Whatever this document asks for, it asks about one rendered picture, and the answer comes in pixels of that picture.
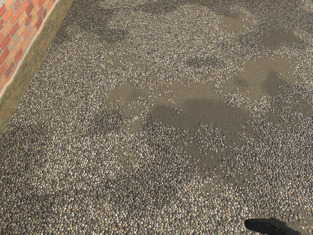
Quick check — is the robot right hand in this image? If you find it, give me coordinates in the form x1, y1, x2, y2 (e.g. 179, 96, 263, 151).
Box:
245, 217, 304, 235

